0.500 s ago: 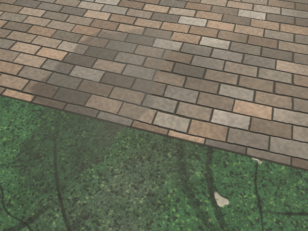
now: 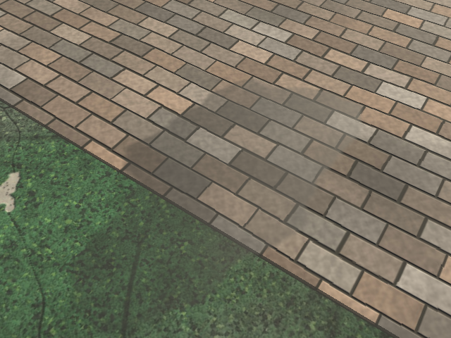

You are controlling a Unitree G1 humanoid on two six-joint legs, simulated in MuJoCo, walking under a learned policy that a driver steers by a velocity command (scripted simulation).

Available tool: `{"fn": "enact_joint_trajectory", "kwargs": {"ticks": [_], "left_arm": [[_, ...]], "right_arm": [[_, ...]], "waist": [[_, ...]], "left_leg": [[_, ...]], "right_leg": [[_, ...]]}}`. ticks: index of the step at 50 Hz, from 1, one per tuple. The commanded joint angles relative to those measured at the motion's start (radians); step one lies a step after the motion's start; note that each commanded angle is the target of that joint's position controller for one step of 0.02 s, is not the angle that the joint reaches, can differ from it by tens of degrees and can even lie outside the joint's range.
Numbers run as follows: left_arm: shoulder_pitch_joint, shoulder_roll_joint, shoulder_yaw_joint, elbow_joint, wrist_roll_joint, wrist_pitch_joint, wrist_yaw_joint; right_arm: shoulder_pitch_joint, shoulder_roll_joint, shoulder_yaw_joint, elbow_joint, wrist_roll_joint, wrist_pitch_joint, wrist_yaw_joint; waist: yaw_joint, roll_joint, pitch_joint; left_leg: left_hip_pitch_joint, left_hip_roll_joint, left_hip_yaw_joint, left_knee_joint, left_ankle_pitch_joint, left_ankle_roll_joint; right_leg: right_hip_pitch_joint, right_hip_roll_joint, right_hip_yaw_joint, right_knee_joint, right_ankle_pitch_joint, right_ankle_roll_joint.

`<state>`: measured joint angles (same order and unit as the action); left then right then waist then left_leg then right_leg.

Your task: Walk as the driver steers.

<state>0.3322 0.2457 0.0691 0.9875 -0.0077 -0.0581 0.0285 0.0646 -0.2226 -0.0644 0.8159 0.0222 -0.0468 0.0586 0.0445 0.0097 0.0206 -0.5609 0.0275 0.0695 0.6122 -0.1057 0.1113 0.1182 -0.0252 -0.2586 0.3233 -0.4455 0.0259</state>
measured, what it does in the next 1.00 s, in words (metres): walks ahead: left foot, then right foot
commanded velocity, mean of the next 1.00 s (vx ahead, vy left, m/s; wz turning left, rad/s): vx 0.50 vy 0.00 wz -0.08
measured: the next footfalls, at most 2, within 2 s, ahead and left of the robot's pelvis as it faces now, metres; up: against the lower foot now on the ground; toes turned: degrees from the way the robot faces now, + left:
left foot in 0.02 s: +0.18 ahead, +0.09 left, +0.00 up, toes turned +4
right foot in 0.54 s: +0.51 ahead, -0.07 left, +0.00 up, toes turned +5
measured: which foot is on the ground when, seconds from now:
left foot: up 0.00-0.00, down 0.02-0.54, up 0.56-1.00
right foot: down 0.00-0.04, up 0.06-0.52, down 0.54-1.00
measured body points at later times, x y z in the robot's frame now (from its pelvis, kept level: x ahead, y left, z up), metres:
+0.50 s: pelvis +0.29 +0.01 +0.01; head +0.32 +0.02 +0.46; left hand +0.47 +0.27 -0.09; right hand +0.36 -0.27 -0.11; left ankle +0.14 +0.09 -0.72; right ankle +0.47 -0.08 -0.70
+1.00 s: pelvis +0.58 +0.02 +0.02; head +0.61 +0.00 +0.47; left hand +0.64 +0.30 -0.10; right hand +0.80 -0.24 -0.05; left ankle +0.76 +0.13 -0.70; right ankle +0.47 -0.07 -0.72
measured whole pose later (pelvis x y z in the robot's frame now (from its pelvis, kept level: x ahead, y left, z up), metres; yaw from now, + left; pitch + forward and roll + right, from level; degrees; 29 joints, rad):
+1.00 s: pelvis +0.58 +0.02 +0.02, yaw -9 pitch +3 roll +0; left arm 0.38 0.28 0.07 0.79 -0.03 -0.04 0.01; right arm 0.01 -0.26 -0.04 0.68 0.00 -0.12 0.01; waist 0.09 0.02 0.01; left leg -0.53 0.00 -0.10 0.47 -0.01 -0.03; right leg -0.09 0.12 0.22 0.41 -0.35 -0.08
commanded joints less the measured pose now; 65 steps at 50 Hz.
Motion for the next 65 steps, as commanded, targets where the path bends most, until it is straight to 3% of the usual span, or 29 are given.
{"fn": "enact_joint_trajectory", "kwargs": {"ticks": [1, 2, 3, 4, 5, 6, 7, 12, 17, 22, 25, 27, 28, 29, 30, 31, 33, 37, 43, 48, 51, 52, 53, 54, 55, 57, 58, 61, 65], "left_arm": [[-0.054, 0.202, 0.037, -0.077, -0.005, 0.001, 0.013], [0.01, 0.064, -0.003, -0.124, 0.03, -0.024, -0.005], [-0.022, 0.075, -0.012, -0.153, -0.002, -0.074, -0.023], [-0.13, 0.13, 0.004, -0.182, -0.038, -0.103, -0.035], [-0.162, 0.131, 0.002, -0.19, -0.037, -0.114, -0.035], [-0.169, 0.131, 0.008, -0.18, -0.013, -0.112, -0.026], [-0.159, 0.146, 0.02, -0.178, 0.003, -0.099, -0.021], [-0.205, 0.097, 0.015, -0.217, 0.022, -0.051, -0.015], [-0.343, 0.066, -0.008, -0.238, 0.001, -0.056, -0.038], [-0.425, 0.1, -0.009, -0.285, -0.01, -0.063, -0.067], [-0.344, 0.127, 0.0, -0.279, -0.012, -0.063, -0.085], [-0.109, 0.187, 0.035, -0.216, -0.004, -0.055, -0.079], [0.043, 0.253, 0.051, -0.197, 0.002, -0.048, -0.071], [0.075, 0.296, 0.059, -0.188, -0.003, -0.048, -0.079], [0.073, 0.207, 0.039, -0.191, -0.021, -0.043, -0.076], [0.012, 0.178, 0.032, -0.213, -0.015, -0.039, -0.068], [-0.077, 0.158, 0.024, -0.246, 0.0, -0.035, -0.064], [-0.085, 0.162, 0.022, -0.268, -0.003, -0.032, -0.049], [0.003, 0.193, 0.036, -0.259, -0.018, -0.009, -0.018], [0.062, 0.183, 0.036, -0.25, -0.022, 0.012, -0.01], [0.018, 0.173, 0.036, -0.27, -0.017, 0.02, -0.008], [-0.006, 0.131, 0.021, -0.29, -0.009, 0.016, -0.013], [0.072, 0.072, 0.002, -0.313, -0.013, 0.007, -0.013], [0.142, 0.086, -0.007, -0.329, -0.024, 0.001, -0.013], [0.098, 0.177, 0.014, -0.312, -0.031, 0.003, -0.014], [-0.036, 0.184, 0.023, -0.339, -0.014, 0.013, -0.018], [-0.053, 0.167, 0.025, -0.346, -0.007, 0.015, -0.021], [-0.034, 0.102, 0.011, -0.349, -0.016, 0.021, -0.031], [-0.127, 0.081, -0.005, -0.374, 0.0, 0.009, -0.039]], "right_arm": [[0.311, -0.231, -0.094, -0.001, 0.004, -0.004, -0.015], [0.361, -0.336, -0.114, 0.011, 0.009, -0.002, -0.033], [0.378, -0.309, -0.096, -0.014, -0.005, -0.014, -0.031], [0.358, -0.239, -0.077, -0.012, -0.015, -0.021, -0.032], [0.294, -0.191, -0.065, -0.023, -0.007, -0.028, -0.033], [0.211, -0.161, -0.055, -0.045, -0.006, -0.03, -0.031], [0.162, -0.13, -0.043, -0.064, -0.01, -0.031, -0.033], [0.19, -0.187, -0.052, -0.072, -0.009, -0.034, -0.063], [0.271, -0.171, -0.039, -0.032, -0.013, -0.036, -0.068], [0.315, -0.192, -0.042, 0.01, -0.019, -0.032, -0.069], [0.274, -0.213, -0.046, 0.005, -0.022, -0.02, -0.078], [0.233, -0.215, -0.041, -0.012, -0.023, -0.009, -0.084], [0.246, -0.186, -0.026, -0.037, -0.041, -0.012, -0.09], [0.372, -0.073, 0.006, -0.045, -0.043, -0.037, -0.069], [0.305, -0.157, -0.001, -0.045, -0.022, -0.065, -0.057], [0.199, -0.191, -0.01, -0.08, 0.004, -0.085, -0.048], [0.12, -0.184, -0.013, -0.1, -0.024, -0.098, -0.057], [0.149, -0.152, -0.016, -0.119, -0.039, -0.064, -0.069], [-0.053, -0.104, 0.002, -0.182, -0.034, -0.064, -0.065], [-0.134, -0.141, -0.009, -0.218, -0.016, -0.085, -0.045], [-0.003, -0.185, -0.032, -0.19, -0.016, -0.1, -0.048], [0.124, -0.223, -0.047, -0.173, -0.032, -0.104, -0.056], [0.27, -0.306, -0.068, -0.159, -0.05, -0.098, -0.065], [0.32, -0.292, -0.069, -0.127, -0.028, -0.082, -0.057], [0.272, -0.208, -0.047, -0.146, -0.017, -0.075, -0.058], [0.186, -0.157, -0.028, -0.149, -0.027, -0.06, -0.059], [0.165, -0.137, -0.019, -0.14, -0.033, -0.061, -0.057], [0.163, -0.141, -0.02, -0.111, -0.03, -0.072, -0.046], [0.178, -0.19, -0.033, -0.074, -0.02, -0.075, -0.044]], "waist": [[-0.22, -0.049, -0.179], [-0.142, 0.206, -0.257], [-0.146, 0.188, -0.402], [-0.175, 0.12, -0.3], [-0.142, 0.055, -0.201], [-0.093, -0.016, -0.134], [-0.057, -0.017, -0.103], [-0.032, 0.021, -0.044], [-0.117, 0.073, -0.012], [-0.14, 0.057, 0.037], [-0.083, 0.081, -0.02], [0.039, 0.057, -0.164], [0.081, -0.066, -0.274], [-0.001, -0.33, -0.355], [0.05, -0.217, -0.335], [0.056, -0.146, -0.196], [0.003, 0.019, -0.079], [-0.056, -0.049, -0.062], [0.013, -0.083, -0.033], [0.03, -0.104, -0.027], [-0.053, -0.138, -0.071], [-0.117, -0.109, -0.178], [-0.131, 0.073, -0.335], [-0.108, 0.322, -0.392], [-0.121, 0.188, -0.253], [-0.106, 0.053, -0.06], [-0.086, 0.062, -0.024], [-0.051, 0.096, -0.009], [-0.057, 0.054, -0.007]], "left_leg": [[0.523, -0.052, -0.049, -0.081, -0.014, 0.101], [0.866, 0.205, -0.547, -0.126, -0.074, 0.253], [0.994, 0.33, -0.933, -0.297, -0.144, 0.357], [0.947, 0.287, -0.784, -0.31, -0.096, 0.289], [0.803, 0.24, -0.625, -0.305, -0.025, 0.243], [0.638, 0.198, -0.525, -0.318, 0.061, 0.21], [0.525, 0.167, -0.459, -0.342, 0.137, 0.195], [0.343, 0.114, -0.33, -0.406, 0.258, 0.184], [0.361, 0.086, -0.224, -0.422, 0.151, 0.108], [0.612, 0.194, -0.235, -0.372, 0.224, 0.09], [0.671, 0.201, -0.175, -0.259, 0.565, 0.052], [0.597, 0.131, -0.097, 0.033, 0.787, 0.007], [0.386, 0.076, -0.053, 0.342, 0.474, -0.03], [-0.039, -0.121, -0.089, 0.661, -0.369, -0.101], [-0.168, -0.076, -0.208, 0.744, -0.424, -0.085], [-0.23, -0.032, -0.201, 0.729, -0.337, -0.075], [-0.16, 0.029, -0.176, 0.587, -0.236, -0.082], [-0.068, 0.057, -0.152, 0.403, -0.2, -0.132], [0.028, -0.012, -0.124, 0.008, 0.162, -0.171], [0.071, -0.049, -0.156, -0.137, 0.118, -0.15], [0.264, -0.044, -0.141, -0.215, 0.061, -0.093], [0.49, 0.053, -0.209, -0.181, 0.063, -0.038], [0.858, 0.268, -0.499, -0.171, -0.003, 0.084], [0.967, 0.412, -0.836, -0.253, -0.207, 0.173], [0.854, 0.383, -0.778, -0.287, -0.348, 0.138], [0.595, 0.291, -0.52, -0.337, -0.217, 0.08], [0.512, 0.252, -0.448, -0.366, -0.145, 0.072], [0.403, 0.208, -0.318, -0.436, -0.034, 0.093], [0.426, 0.204, -0.207, -0.463, 0.128, 0.11]], "right_leg": [[-0.238, -0.196, 0.027, 0.568, 1.034, -0.068], [-0.678, -0.017, 0.061, 0.941, 0.166, -0.006], [-0.857, 0.083, 0.303, 1.123, -0.15, -0.008], [-0.956, 0.016, 0.364, 1.123, -0.072, -0.038], [-0.945, -0.033, 0.352, 1.038, 0.019, -0.056], [-0.876, -0.069, 0.343, 0.941, 0.073, -0.052], [-0.798, -0.092, 0.343, 0.876, 0.103, -0.043], [-0.742, -0.084, 0.298, 0.601, 0.268, 0.026], [-0.672, -0.053, 0.259, 0.29, 0.613, -0.003], [-0.824, -0.046, 0.272, 0.22, 0.491, -0.073], [-0.706, 0.009, 0.234, 0.212, 0.362, -0.122], [-0.367, 0.065, 0.208, 0.183, 0.41, -0.174], [-0.093, -0.105, 0.46, 0.182, 0.453, -0.242], [0.232, -0.3, 0.968, 0.071, 0.276, -0.421], [0.261, -0.286, 1.03, -0.007, 0.105, -0.387], [0.144, -0.259, 0.901, -0.025, 0.134, -0.347], [-0.106, -0.196, 0.745, -0.055, 0.348, -0.319], [-0.273, -0.139, 0.628, -0.104, 0.528, -0.327], [-0.375, -0.047, 0.529, -0.088, 0.483, -0.245], [-0.258, -0.089, 0.658, 0.011, 0.4, -0.225], [-0.245, -0.071, 0.692, 0.139, 0.482, -0.187], [-0.325, -0.025, 0.64, 0.317, 0.481, -0.155], [-0.598, 0.097, 0.504, 0.638, 0.244, -0.086], [-0.83, 0.108, 0.441, 0.853, -0.163, -0.061], [-0.912, 0.038, 0.455, 0.947, -0.106, -0.051], [-0.896, -0.023, 0.395, 0.931, 0.041, -0.037], [-0.864, -0.049, 0.393, 0.888, 0.082, -0.038], [-0.794, -0.066, 0.369, 0.806, 0.129, -0.034], [-0.806, -0.082, 0.345, 0.581, 0.294, -0.025]]}}
Velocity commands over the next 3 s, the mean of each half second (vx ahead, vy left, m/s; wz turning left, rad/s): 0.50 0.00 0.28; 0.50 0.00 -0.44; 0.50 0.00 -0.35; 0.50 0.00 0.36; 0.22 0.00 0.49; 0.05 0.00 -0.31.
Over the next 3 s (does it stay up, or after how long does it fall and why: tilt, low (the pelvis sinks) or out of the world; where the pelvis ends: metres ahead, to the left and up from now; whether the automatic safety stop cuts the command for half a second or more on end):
stays up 1.32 -0.11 0.02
